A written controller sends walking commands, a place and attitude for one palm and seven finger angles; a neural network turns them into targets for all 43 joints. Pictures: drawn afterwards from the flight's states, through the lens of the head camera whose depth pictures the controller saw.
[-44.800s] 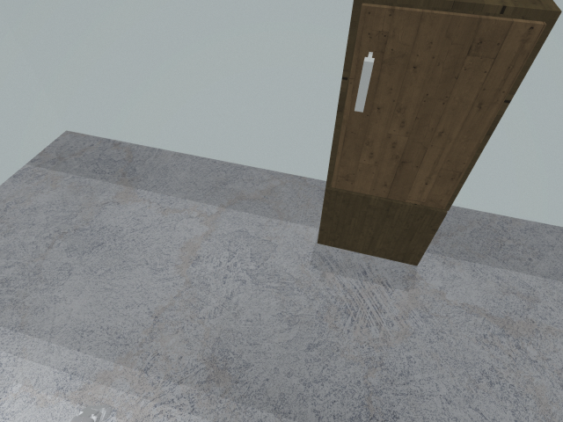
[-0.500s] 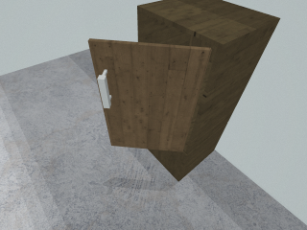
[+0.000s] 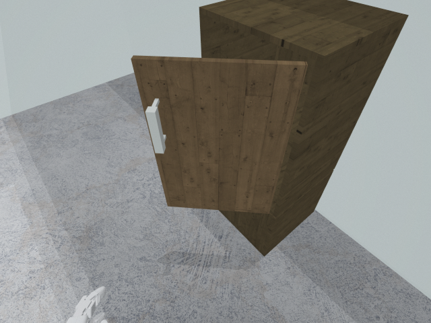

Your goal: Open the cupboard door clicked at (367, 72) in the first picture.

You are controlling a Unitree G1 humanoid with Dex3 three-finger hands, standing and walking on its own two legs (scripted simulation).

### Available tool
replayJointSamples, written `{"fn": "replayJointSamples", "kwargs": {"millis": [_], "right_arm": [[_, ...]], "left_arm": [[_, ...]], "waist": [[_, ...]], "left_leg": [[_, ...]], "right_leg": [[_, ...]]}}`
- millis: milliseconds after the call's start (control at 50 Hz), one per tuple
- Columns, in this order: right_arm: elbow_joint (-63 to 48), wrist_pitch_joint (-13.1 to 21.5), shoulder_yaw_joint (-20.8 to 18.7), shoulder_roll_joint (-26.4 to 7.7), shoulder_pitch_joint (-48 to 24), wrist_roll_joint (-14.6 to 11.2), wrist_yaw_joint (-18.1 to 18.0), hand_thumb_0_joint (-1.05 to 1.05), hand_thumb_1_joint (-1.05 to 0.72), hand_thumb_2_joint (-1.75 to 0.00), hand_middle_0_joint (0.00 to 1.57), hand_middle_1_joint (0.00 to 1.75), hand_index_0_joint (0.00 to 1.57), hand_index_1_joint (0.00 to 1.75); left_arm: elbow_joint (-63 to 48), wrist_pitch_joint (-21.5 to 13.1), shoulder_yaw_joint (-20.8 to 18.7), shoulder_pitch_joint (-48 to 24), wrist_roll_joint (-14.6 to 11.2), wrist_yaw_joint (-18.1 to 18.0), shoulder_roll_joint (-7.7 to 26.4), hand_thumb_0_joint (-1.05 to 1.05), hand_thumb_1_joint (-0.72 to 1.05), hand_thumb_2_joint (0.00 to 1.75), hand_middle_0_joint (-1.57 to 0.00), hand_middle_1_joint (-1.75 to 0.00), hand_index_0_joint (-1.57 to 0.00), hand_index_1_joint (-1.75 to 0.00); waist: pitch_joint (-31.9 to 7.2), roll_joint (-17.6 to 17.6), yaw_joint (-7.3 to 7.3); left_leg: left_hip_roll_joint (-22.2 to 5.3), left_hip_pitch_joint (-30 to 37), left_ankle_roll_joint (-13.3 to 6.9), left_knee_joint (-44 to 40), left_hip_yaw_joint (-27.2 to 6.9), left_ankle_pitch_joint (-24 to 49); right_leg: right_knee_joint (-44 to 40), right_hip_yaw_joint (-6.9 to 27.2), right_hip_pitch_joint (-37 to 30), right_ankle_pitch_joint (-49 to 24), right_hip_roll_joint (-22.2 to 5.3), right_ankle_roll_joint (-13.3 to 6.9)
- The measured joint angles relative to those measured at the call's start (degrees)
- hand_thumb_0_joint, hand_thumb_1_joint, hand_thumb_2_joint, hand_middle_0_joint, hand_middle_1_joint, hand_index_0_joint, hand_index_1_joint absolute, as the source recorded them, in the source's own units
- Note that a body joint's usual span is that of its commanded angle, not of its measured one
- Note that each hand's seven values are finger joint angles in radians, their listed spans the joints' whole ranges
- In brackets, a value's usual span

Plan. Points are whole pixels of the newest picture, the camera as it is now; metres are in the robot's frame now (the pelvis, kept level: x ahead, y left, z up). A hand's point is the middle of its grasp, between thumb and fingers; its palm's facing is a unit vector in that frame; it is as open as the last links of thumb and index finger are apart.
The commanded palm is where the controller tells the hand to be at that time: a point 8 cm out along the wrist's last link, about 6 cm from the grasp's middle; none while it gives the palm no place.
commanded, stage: raise the hand with hooked fingers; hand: left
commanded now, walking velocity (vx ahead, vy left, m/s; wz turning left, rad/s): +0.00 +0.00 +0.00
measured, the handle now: (158, 126) +0.58 +0.17 +0.04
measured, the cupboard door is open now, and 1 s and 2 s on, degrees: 45 45 45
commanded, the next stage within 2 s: move the hooked fingers beside the handle in 1.94 s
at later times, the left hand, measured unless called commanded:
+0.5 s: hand (123, 288) +0.19 +0.17 -0.02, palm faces -0.03 -1.00 -0.09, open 10.0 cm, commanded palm +0.18 +0.24 -0.01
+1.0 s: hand (98, 250) +0.25 +0.23 +0.02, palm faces -0.04 -1.00 -0.07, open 13.0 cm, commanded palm +0.23 +0.28 +0.03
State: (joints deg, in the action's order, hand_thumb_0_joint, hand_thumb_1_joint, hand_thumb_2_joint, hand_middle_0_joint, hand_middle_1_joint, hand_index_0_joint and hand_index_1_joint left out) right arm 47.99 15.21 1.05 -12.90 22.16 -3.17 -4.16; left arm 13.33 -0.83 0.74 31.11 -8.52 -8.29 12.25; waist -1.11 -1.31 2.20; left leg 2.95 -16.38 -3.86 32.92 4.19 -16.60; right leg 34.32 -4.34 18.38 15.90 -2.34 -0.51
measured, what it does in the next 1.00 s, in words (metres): stands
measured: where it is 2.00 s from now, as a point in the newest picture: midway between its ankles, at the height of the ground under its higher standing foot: outside the picture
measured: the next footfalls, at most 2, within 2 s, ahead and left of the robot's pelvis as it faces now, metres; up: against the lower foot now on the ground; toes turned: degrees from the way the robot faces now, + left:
none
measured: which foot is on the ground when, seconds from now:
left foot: down 0.00-1.00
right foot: down 0.00-1.00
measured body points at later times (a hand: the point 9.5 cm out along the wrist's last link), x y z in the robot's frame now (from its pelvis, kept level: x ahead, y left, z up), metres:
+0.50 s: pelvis +0.01 -0.03 -0.08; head +0.08 -0.01 +0.37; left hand +0.19 +0.23 -0.01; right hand +0.24 -0.22 -0.14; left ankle +0.01 +0.07 -0.73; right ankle +0.03 -0.11 -0.73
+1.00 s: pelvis +0.02 -0.01 -0.04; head +0.07 +0.00 +0.40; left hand +0.25 +0.28 +0.03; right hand +0.19 -0.27 -0.10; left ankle +0.01 +0.07 -0.73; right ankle +0.03 -0.11 -0.73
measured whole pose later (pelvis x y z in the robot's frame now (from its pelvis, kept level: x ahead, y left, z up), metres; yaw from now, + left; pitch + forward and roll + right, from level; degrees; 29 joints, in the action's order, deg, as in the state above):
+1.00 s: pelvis +0.02 -0.01 -0.04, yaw +1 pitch +11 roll -2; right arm 30.1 13.5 0.0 -16.8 15.5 -3.0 -3.2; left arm 5.6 -18.8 -17.7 15.3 -20.4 24.9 20.1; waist -5.6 -1.0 0.9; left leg 0.3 -38.6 -3.1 55.3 1.1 -27.6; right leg 51.6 -5.8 37.8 24.7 0.7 -1.7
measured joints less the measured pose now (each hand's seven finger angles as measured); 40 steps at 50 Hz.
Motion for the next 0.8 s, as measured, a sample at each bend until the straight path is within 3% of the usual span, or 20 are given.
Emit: {"fn": "replayJointSamples", "kwargs": {"millis": [40, 80, 140, 180, 240, 320, 380, 460, 540, 620, 700, 800], "right_arm": [[-3.24, 2.08, -0.80, -1.85, -1.84, 0.63, 0.37, 0.03, -0.92, -0.90, 0.21, 0.30, 0.20, 0.30], [-6.37, 3.02, -1.90, -2.90, -4.32, 1.45, 1.46, 0.02, -0.92, -0.90, 0.21, 0.30, 0.20, 0.30], [-11.86, 2.39, -3.57, -3.35, -8.40, 2.33, 4.13, 0.02, -0.92, -0.90, 0.20, 0.30, 0.20, 0.30], [-15.79, 1.10, -4.42, -3.18, -10.65, 2.41, 5.36, 0.02, -0.91, -0.90, 0.20, 0.30, 0.20, 0.30], [-20.88, -1.52, -5.11, -2.69, -12.92, 2.01, 5.45, 0.02, -0.91, -0.90, 0.20, 0.30, 0.20, 0.30], [-24.21, -3.79, -4.81, -1.98, -14.04, 1.98, 4.33, 0.02, -0.91, -0.90, 0.20, 0.30, 0.20, 0.30], [-23.72, -3.81, -3.34, -1.30, -13.99, 2.18, 3.58, 0.01, -0.91, -0.90, 0.20, 0.30, 0.20, 0.30], [-20.92, -3.22, -0.43, -0.43, -13.79, 1.86, 2.88, 0.01, -0.91, -0.90, 0.20, 0.30, 0.20, 0.30], [-18.36, -3.79, 1.49, 1.07, -12.43, 1.11, 2.35, 0.02, -0.90, -0.90, 0.21, 0.30, 0.20, 0.30], [-17.13, -4.39, 1.49, 1.88, -9.45, 0.80, 1.88, 0.02, -0.90, -0.90, 0.21, 0.30, 0.21, 0.30], [-16.66, -3.98, 0.23, 0.64, -6.49, 0.74, 1.68, 0.02, -0.90, -0.90, 0.21, 0.30, 0.20, 0.30], [-16.45, -2.91, -1.45, -2.41, -4.95, 0.53, 1.49, 0.02, -0.90, -0.90, 0.21, 0.30, 0.20, 0.30]], "left_arm": [[-4.81, -6.00, -0.36, -3.51, -0.67, 1.54, -0.52, 0.05, 0.90, 0.87, -0.20, -0.34, -0.20, -0.35], [-6.19, -13.65, -1.17, -7.78, -1.69, 5.50, -2.08, 0.04, 0.85, 0.85, -0.20, -0.36, -0.20, -0.37], [-6.28, -24.76, -2.32, -10.87, -2.91, 15.16, -4.45, 0.03, 0.78, 0.83, -0.20, -0.40, -0.20, -0.40], [-6.63, -28.97, -2.91, -10.10, -2.13, 21.00, -4.37, 0.02, 0.73, 0.81, -0.20, -0.43, -0.21, -0.43], [-8.76, -27.68, -3.74, -6.07, -2.51, 24.92, -2.92, 0.01, 0.65, 0.78, -0.22, -0.47, -0.22, -0.47], [-13.22, -23.78, -6.33, -0.05, -3.97, 23.56, -0.97, 0.01, 0.54, 0.74, -0.23, -0.53, -0.23, -0.53], [-16.84, -25.32, -8.66, 1.37, -5.23, 23.25, 0.68, 0.01, 0.47, 0.71, -0.23, -0.58, -0.23, -0.58], [-17.88, -26.70, -10.29, -3.26, -7.20, 27.47, 2.17, 0.01, 0.37, 0.67, -0.23, -0.63, -0.24, -0.64], [-15.52, -21.04, -11.44, -9.38, -8.51, 32.03, 3.93, 0.01, 0.28, 0.63, -0.24, -0.69, -0.24, -0.70], [-13.85, -16.00, -13.94, -10.72, -10.29, 32.37, 4.85, 0.01, 0.19, 0.59, -0.25, -0.75, -0.25, -0.76], [-12.72, -16.62, -16.62, -10.16, -11.31, 31.28, 5.05, 0.00, 0.10, 0.55, -0.26, -0.81, -0.26, -0.82], [-11.19, -18.65, -17.52, -10.91, -11.63, 31.89, 5.75, 0.00, -0.02, 0.50, -0.26, -0.89, -0.27, -0.89]], "waist": [[-1.46, -0.87, 0.88], [-3.50, -0.53, 0.82], [-5.36, 1.12, 0.35], [-6.05, 2.37, -0.02], [-6.45, 3.73, -1.28], [-6.29, 3.11, -3.39], [-6.17, 1.90, -4.68], [-5.49, -0.01, -5.33], [-4.87, -1.08, -4.38], [-5.03, -1.23, -2.44], [-5.43, -0.98, -1.14], [-5.19, -0.60, -0.85]], "left_leg": [[0.21, -4.42, 0.11, 4.35, -0.95, -1.61], [0.16, -9.88, 0.37, 9.30, -0.92, -3.53], [-0.74, -17.04, 0.32, 17.14, -0.15, -7.07], [-1.36, -20.72, 0.15, 21.74, 0.21, -9.44], [-2.03, -24.52, 0.70, 26.84, 0.16, -12.25], [-2.65, -27.66, 1.28, 30.85, -1.87, -14.45], [-2.95, -29.86, 1.80, 32.75, -3.97, -15.14], [-3.17, -32.41, 2.18, 34.36, -5.95, -15.33], [-3.41, -32.40, 2.27, 33.37, -5.93, -14.83], [-3.51, -29.62, 2.15, 29.67, -4.61, -13.73], [-3.37, -26.97, 1.89, 26.25, -3.58, -12.67], [-3.00, -25.33, 1.40, 24.36, -3.05, -11.95]], "right_leg": [[3.56, 0.09, 3.72, 1.53, 0.25, -0.12], [8.48, 0.69, 9.18, 3.62, 0.51, -0.43], [16.02, 1.38, 16.60, 6.28, 1.14, -0.75], [20.60, 1.64, 20.49, 8.54, 1.58, -1.02], [25.61, 1.51, 24.37, 11.23, 2.02, -1.45], [28.09, -0.57, 26.29, 13.17, 2.49, -2.18], [28.44, -2.66, 27.18, 13.71, 2.76, -2.54], [28.52, -4.63, 28.48, 13.72, 3.02, -2.90], [27.33, -4.57, 28.48, 13.03, 3.32, -3.00], [24.36, -3.16, 26.48, 11.84, 3.52, -2.55], [21.52, -2.04, 24.38, 10.76, 3.52, -2.18], [19.86, -1.48, 22.90, 10.04, 3.24, -1.78]]}}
